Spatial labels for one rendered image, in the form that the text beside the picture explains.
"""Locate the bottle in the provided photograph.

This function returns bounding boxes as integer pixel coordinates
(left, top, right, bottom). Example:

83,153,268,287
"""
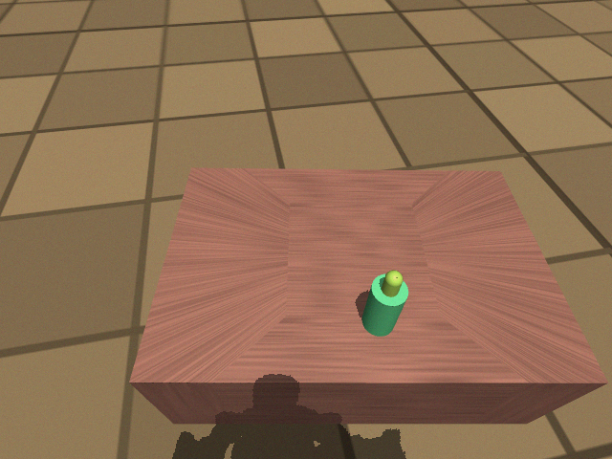
362,271,408,337

